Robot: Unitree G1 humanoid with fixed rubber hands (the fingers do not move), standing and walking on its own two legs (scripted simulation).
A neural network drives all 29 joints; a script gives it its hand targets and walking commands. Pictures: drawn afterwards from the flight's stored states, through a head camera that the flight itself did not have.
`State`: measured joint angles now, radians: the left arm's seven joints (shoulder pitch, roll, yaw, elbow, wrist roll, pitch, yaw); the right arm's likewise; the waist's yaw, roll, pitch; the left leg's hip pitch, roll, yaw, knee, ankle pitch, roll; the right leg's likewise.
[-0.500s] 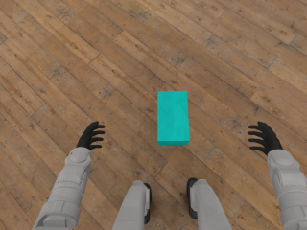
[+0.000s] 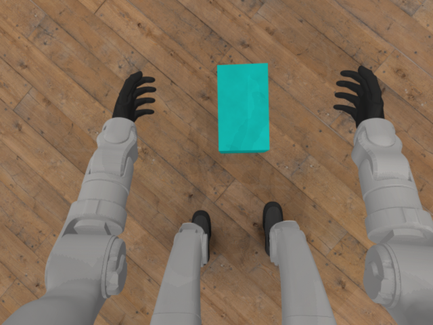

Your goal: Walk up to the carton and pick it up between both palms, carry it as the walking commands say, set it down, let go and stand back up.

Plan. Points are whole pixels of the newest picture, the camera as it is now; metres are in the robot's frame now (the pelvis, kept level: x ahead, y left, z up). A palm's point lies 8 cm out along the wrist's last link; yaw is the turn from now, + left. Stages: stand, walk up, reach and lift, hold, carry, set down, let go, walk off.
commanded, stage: reach and lift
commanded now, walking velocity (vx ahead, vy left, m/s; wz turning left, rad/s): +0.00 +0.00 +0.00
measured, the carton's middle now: (242, 112) +0.55 -0.03 -0.61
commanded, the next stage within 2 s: none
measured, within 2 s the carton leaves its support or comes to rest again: neither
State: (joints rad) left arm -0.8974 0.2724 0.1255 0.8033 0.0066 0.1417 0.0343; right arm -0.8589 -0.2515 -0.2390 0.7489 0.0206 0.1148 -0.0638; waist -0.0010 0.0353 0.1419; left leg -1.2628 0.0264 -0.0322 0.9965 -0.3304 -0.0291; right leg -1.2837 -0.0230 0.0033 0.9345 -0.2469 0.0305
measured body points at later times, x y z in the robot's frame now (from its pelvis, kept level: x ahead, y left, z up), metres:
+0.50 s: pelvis -0.01 +0.00 -0.04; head +0.34 -0.01 +0.25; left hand +0.50 +0.17 -0.20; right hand +0.50 -0.21 -0.20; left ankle +0.05 +0.13 -0.65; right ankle +0.08 -0.14 -0.65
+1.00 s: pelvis -0.04 +0.00 -0.18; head +0.34 -0.01 +0.06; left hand +0.50 +0.15 -0.37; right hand +0.49 -0.18 -0.37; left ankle +0.05 +0.13 -0.65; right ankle +0.08 -0.14 -0.65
